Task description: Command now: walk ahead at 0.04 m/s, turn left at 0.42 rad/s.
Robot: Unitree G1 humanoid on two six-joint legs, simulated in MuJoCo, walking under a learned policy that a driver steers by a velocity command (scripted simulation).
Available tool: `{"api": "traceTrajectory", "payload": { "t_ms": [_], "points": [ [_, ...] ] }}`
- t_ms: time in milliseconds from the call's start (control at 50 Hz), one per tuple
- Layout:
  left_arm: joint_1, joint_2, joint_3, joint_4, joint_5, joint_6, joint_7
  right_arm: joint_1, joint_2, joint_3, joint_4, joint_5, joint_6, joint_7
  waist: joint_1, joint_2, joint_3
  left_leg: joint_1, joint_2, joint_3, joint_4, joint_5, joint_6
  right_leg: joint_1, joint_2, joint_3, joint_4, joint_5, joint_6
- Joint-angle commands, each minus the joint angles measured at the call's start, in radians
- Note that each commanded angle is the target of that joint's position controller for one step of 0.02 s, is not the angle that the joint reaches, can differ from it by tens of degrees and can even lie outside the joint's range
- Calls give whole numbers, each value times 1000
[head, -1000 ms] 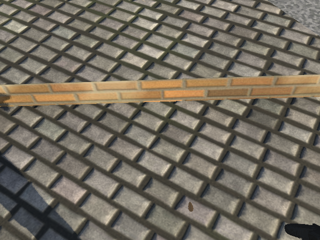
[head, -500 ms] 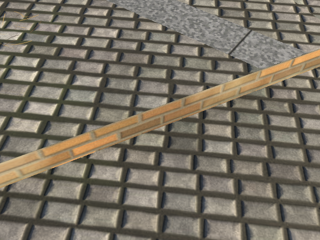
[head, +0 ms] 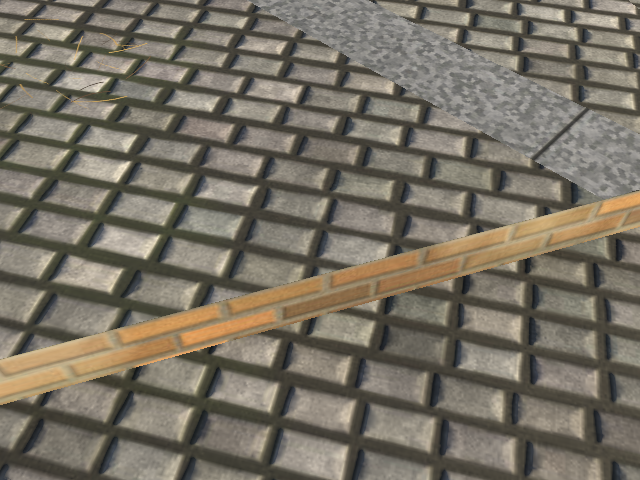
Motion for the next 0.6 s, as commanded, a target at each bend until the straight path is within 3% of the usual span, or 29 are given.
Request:
{"api": "traceTrajectory", "payload": {
  "t_ms": [20, 60, 80, 100, 120, 140, 160, 200, 220, 260, 360, 480, 560, 580, 600],
  "points": [
    [-39, 165, 46, -49, -11, 1, 10, 14, -85, -23, -71, 0, -8, 15, 1, -145, -131, 93, 1, 22, -82, 11, 29, 95, -303, 185, -153, 58, -192],
    [-63, 175, 50, -40, -33, 13, 10, 72, -82, -28, -59, -3, -10, 30, -40, -140, -139, 192, -33, 64, -259, 110, 67, 95, -286, 142, -75, 82, -145],
    [-40, 158, 48, -25, -44, 18, 10, 108, -99, -36, -46, -10, -11, 34, -49, -109, -130, 248, -57, 58, -365, 180, 100, 71, -248, 103, 2, 26, -92],
    [14, 120, 43, -8, -38, 24, 7, 121, -166, -54, -52, -15, -14, 27, -28, 58, -91, 302, 38, -124, -513, 351, 161, -35, -158, 15, 202, -106, 1],
    [-10, 77, 29, -52, 6, 23, 1, 103, -268, -70, -89, -13, -16, 8, 9, 339, -48, 404, 263, -459, -533, 700, 311, -333, 1, -16, 480, -493, 105],
    [-121, 110, 38, -84, 1, 16, 7, 121, -270, -68, -105, -56, -36, 20, -65, 264, -101, 337, 307, -539, -589, 645, 426, -377, 49, 150, 650, -555, 97],
    [-126, 139, 49, -77, -20, 17, 11, 80, -251, -65, -112, -60, -58, 25, -39, 168, -91, 329, 251, -454, -591, 570, 384, -383, 26, 202, 714, -464, 79],
    [-72, 152, 61, -32, -15, 25, 23, -20, -183, -51, -133, -9, -66, 13, 8, 94, -91, 335, 171, -345, -565, 508, 280, -389, 1, 221, 702, -315, 77],
    [-65, 152, 63, -30, -9, 24, 26, -33, -166, -43, -140, -1, -63, 5, 18, 101, -99, 322, 153, -325, -557, 548, 270, -362, 8, 220, 715, -270, 86],
    [-55, 135, 61, -30, -16, 17, 24, -7, -151, -37, -144, -5, -59, -4, 18, 91, -137, 360, 132, -310, -545, 606, 273, -342, 26, 224, 710, -216, 95],
    [-97, 109, 47, -41, -25, 4, 18, 29, -179, -50, -155, 2, -44, -21, -13, 114, -138, 434, 113, -356, -529, 529, 274, -329, 39, 247, 470, -179, 123],
    [-84, 132, 47, -36, -32, -14, -4, -19, -198, -59, -190, -3, -28, -9, -18, 144, -118, 333, 91, -453, -510, 502, 287, -161, 67, 252, 283, -218, 123],
    [-16, 144, 51, -21, -37, -34, -21, -70, -190, -57, -214, 13, -15, -7, 17, 150, -142, 341, 52, -514, -449, 572, 254, -23, 77, 243, 56, -139, 95],
    [25, 151, 56, -7, -36, -38, -26, -87, -183, -55, -222, 20, -11, -10, 41, 141, -143, 307, 21, -502, -424, 512, 222, 64, 65, 231, -67, -21, 80],
    [51, 191, 67, 0, -28, -37, -24, -68, -152, -47, -229, 16, -10, -12, 34, 83, -162, 219, -26, -464, -358, 350, 174, 188, -33, 291, -102, 70, 43]
  ]
}}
